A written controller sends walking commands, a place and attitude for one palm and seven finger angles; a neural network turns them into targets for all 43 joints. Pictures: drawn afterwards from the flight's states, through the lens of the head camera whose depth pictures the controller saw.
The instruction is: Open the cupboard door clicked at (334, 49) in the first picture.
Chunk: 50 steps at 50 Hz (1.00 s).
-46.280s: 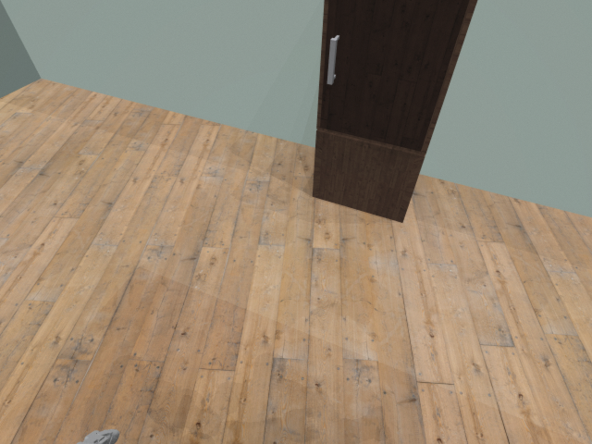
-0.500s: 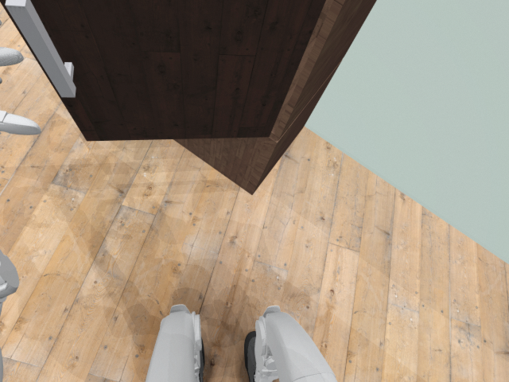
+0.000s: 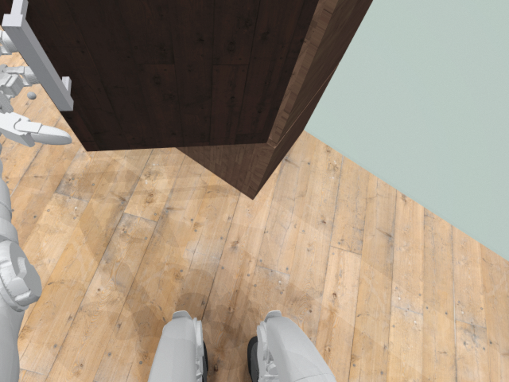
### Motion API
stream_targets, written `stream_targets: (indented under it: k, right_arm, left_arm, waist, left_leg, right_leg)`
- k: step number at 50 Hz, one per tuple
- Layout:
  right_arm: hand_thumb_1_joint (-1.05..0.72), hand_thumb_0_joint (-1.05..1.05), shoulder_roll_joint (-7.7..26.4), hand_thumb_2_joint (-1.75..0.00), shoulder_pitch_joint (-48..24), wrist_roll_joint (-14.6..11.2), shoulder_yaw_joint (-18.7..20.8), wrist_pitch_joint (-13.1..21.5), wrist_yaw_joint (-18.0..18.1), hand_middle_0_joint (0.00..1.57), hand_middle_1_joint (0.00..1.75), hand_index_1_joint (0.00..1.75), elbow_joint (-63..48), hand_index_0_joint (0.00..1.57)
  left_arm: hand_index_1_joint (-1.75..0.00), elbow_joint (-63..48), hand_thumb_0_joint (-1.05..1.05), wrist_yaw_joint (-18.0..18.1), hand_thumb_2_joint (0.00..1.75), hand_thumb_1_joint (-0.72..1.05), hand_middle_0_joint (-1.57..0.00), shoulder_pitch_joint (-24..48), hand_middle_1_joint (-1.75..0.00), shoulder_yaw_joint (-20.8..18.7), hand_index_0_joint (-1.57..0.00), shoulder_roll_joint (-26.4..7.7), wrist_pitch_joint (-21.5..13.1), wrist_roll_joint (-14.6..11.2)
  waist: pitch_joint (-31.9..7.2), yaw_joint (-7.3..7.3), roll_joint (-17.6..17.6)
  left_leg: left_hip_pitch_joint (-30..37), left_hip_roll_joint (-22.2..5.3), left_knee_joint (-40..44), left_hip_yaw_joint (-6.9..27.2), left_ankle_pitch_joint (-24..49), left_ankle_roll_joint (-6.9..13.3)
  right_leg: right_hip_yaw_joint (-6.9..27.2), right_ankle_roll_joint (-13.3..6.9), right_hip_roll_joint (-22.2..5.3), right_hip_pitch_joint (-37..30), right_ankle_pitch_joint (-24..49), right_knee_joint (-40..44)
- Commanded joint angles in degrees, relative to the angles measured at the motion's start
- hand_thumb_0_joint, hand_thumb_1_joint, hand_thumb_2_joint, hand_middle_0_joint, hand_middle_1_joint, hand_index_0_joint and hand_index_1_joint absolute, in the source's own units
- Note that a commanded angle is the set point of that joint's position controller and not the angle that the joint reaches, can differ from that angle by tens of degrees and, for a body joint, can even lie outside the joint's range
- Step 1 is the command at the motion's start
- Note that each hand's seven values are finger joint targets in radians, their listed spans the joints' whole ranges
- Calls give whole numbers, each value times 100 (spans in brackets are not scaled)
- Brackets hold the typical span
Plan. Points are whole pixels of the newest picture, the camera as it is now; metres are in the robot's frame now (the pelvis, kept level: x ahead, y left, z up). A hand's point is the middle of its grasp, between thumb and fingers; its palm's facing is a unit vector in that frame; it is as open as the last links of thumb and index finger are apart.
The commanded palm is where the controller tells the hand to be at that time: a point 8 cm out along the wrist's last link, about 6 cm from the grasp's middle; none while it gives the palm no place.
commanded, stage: slide the fingers in behind the handle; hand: left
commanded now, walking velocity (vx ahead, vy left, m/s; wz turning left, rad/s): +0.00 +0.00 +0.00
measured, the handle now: (45, 59) +0.56 +0.27 +0.06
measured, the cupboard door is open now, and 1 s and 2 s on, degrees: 42 42 43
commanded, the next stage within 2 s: close the thumb around the handle in 0.96 s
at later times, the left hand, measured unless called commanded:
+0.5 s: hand (63, 93) +0.51 +0.24 +0.06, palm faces +0.09 -1.00 -0.02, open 14.0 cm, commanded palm +0.49 +0.27 +0.06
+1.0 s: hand (64, 95) +0.51 +0.24 +0.06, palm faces +0.08 -1.00 -0.02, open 14.0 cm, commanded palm +0.49 +0.26 +0.06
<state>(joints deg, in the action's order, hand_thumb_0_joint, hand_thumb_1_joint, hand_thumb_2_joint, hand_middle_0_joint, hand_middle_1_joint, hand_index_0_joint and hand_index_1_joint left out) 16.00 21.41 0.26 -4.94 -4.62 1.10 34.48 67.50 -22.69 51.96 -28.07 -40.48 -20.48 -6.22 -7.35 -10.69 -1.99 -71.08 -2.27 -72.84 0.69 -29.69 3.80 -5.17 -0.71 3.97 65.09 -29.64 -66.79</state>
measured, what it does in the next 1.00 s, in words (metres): stands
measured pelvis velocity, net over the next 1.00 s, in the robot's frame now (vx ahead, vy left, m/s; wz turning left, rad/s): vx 0.00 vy -0.01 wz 0.01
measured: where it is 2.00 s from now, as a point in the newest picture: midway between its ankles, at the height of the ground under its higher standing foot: outside the picture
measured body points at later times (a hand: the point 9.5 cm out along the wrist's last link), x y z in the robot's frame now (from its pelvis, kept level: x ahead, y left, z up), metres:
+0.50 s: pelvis +0.00 -0.01 +0.00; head +0.16 +0.03 +0.42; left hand +0.50 +0.29 +0.06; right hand +0.02 -0.28 -0.10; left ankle +0.03 +0.07 -0.62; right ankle +0.01 -0.12 -0.62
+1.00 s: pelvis +0.00 -0.01 +0.00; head +0.16 +0.03 +0.42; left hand +0.50 +0.29 +0.06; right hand +0.02 -0.28 -0.10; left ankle +0.03 +0.07 -0.62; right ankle +0.01 -0.12 -0.62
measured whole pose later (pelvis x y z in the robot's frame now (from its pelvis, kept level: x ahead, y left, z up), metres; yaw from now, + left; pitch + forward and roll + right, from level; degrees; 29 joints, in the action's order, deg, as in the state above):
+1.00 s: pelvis +0.00 -0.01 +0.00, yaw +1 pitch +27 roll -6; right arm 16.1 20.6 0.6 -3.6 -4.5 0.5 35.6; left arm 66.9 -17.0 51.8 -25.2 -35.0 -23.7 -6.0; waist -7.5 -10.5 -1.9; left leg -70.3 -2.1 -72.7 0.7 -29.7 3.0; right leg -5.2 -1.5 3.8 64.8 -30.3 -67.7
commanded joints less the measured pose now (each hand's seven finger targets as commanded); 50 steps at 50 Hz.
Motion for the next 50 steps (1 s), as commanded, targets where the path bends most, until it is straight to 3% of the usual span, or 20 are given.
stream_targets:
  k: [1,7,9,11,14,15,18,21,24,25,27,29,32,34,35,39,43,45,48,50]
  right_arm:
    - [-90,0,1231,-90,1005,8,519,85,77,20,30,30,-191,20]
    - [-90,0,1186,-90,969,17,573,51,20,20,30,30,-123,20]
    - [-90,0,1187,-90,968,8,577,30,20,20,30,30,-103,20]
    - [-90,0,1170,-90,983,8,571,40,30,20,30,30,-108,20]
    - [-90,0,1182,-90,944,8,556,41,44,20,30,30,-117,20]
    - [-90,0,1164,-90,925,18,541,60,37,20,30,30,-127,20]
    - [-90,0,1156,-90,923,49,537,71,23,20,30,30,-137,20]
    - [-90,0,1106,-90,938,68,555,71,-31,20,30,30,-145,20]
    - [-90,0,1136,-90,938,39,563,27,-33,20,30,30,-134,20]
    - [-90,0,1137,-90,941,22,551,18,-24,20,30,30,-154,20]
    - [-90,0,1118,-90,948,21,541,26,-30,20,30,30,-167,20]
    - [-90,0,1117,-90,938,19,545,27,-18,20,30,30,-139,20]
    - [-90,0,1117,-90,944,15,541,37,-5,20,30,30,-145,20]
    - [-90,0,1120,-90,933,9,532,48,-1,20,30,30,-134,20]
    - [-90,0,1137,-90,951,13,537,52,10,20,30,30,-138,20]
    - [-90,0,1112,-90,952,14,551,55,-7,20,30,30,-133,20]
    - [-90,0,1124,-90,942,15,557,50,-5,20,30,30,-95,20]
    - [-90,0,1140,-90,956,15,562,50,-2,20,30,30,-90,20]
    - [-90,0,1137,-90,963,28,570,62,-2,20,30,30,-89,20]
    - [-90,0,1132,-90,957,25,564,54,-7,20,30,30,-69,20]
  left_arm:
    - [-120,-1308,0,48,30,-50,-30,2137,-120,-305,-30,-1684,-561,-165]
    - [-120,-1491,0,102,30,-50,-30,2143,-120,70,-30,-1115,-675,-153]
    - [-120,-1303,0,139,30,-50,-30,2081,-120,128,-30,-982,-587,-170]
    - [-120,-1352,0,214,30,-50,-30,2218,-120,149,-30,-928,-574,-184]
    - [-120,-1180,0,373,30,-50,-30,2297,-120,54,-30,-1070,-554,-111]
    - [-120,-1234,0,421,30,-50,-30,2419,-120,165,-30,-954,-573,-96]
    - [-120,-1379,0,544,30,-50,-30,2454,-120,-4,-30,-1185,-730,-12]
    - [-120,-1474,0,582,30,-50,-30,2347,-120,160,-30,-865,-833,-30]
    - [-120,-1185,0,563,30,-50,-30,2268,-120,200,-30,-808,-700,-43]
    - [-120,-1063,0,556,30,-50,-30,2154,-120,106,-30,-939,-637,-33]
    - [-120,-1167,0,542,30,-50,-30,2240,-120,197,-30,-869,-635,-16]
    - [-120,-1148,0,522,30,-50,-30,2281,-120,213,-30,-883,-638,-10]
    - [-120,-1148,0,508,30,-50,-30,2240,-120,107,-30,-997,-700,-39]
    - [-120,-1041,0,468,30,-50,-30,2267,-120,158,-30,-931,-672,-89]
    - [-120,-1130,0,464,30,-50,-30,2284,-120,45,-30,-1110,-694,-76]
    - [-120,-1406,0,431,30,-50,-30,2315,-120,87,-30,-1044,-757,-104]
    - [-120,-1394,0,469,30,-50,-30,2435,-120,188,-30,-925,-757,-92]
    - [-120,-1244,0,504,30,-50,-30,2370,-120,190,-30,-900,-710,-68]
    - [-120,-1303,0,543,30,-50,-30,2364,-120,156,-30,-908,-749,-58]
    - [-120,-1222,0,543,30,-50,-30,2346,-120,280,-30,-768,-727,-47]
  waist:
    - [-2952,8,-1073]
    - [-3104,8,-1443]
    - [-2934,-40,-1173]
    - [-2906,-55,-1163]
    - [-2758,-65,-964]
    - [-2760,-116,-983]
    - [-3030,-20,-1216]
    - [-3195,-8,-1281]
    - [-2969,-104,-892]
    - [-2903,-38,-852]
    - [-3000,-45,-950]
    - [-2853,-103,-795]
    - [-2924,-31,-883]
    - [-2764,-106,-772]
    - [-2885,-52,-812]
    - [-3153,-6,-1117]
    - [-3015,-71,-1194]
    - [-2859,-105,-989]
    - [-3066,-50,-1103]
    - [-2928,-82,-1098]
  left_leg:
    - [3201,-101,720,607,2592,-191]
    - [3874,-156,792,744,2923,-310]
    - [3700,-141,813,733,2717,-278]
    - [3613,-116,821,725,2648,-253]
    - [3343,-95,842,684,2317,-231]
    - [3264,-76,822,663,2254,-208]
    - [3419,-76,777,644,2497,-240]
    - [3644,-76,753,670,2790,-261]
    - [3248,-62,749,589,2455,-200]
    - [3032,-38,759,527,2341,-182]
    - [3067,-25,757,504,2374,-172]
    - [2933,-35,738,494,2261,-153]
    - [2915,-24,735,477,2212,-151]
    - [2730,-18,700,450,2088,-128]
    - [2763,-19,715,463,2151,-137]
    - [3130,-34,697,474,2522,-167]
    - [3310,-64,736,563,2479,-197]
    - [3175,-66,764,561,2304,-186]
    - [3323,-59,760,581,2437,-204]
    - [3366,-65,784,607,2435,-221]
  right_leg:
    - [236,-111,28,-525,1593,633]
    - [164,-122,16,-142,1514,632]
    - [158,-108,14,-187,1456,682]
    - [167,-114,9,-234,1462,668]
    - [205,-94,-2,-311,1336,704]
    - [215,-86,-9,-336,1328,698]
    - [239,-111,-12,-411,1455,631]
    - [222,-125,6,-414,1594,592]
    - [255,-71,4,-587,1572,680]
    - [286,-72,2,-758,1597,690]
    - [307,-74,-1,-785,1666,683]
    - [323,-64,3,-789,1631,710]
    - [342,-78,9,-813,1579,691]
    - [361,-61,4,-812,1537,724]
    - [365,-72,0,-904,1586,695]
    - [350,-82,-1,-844,1803,648]
    - [296,-91,3,-557,1622,659]
    - [285,-82,7,-563,1512,700]
    - [275,-92,0,-560,1561,661]
    - [247,-100,2,-456,1516,673]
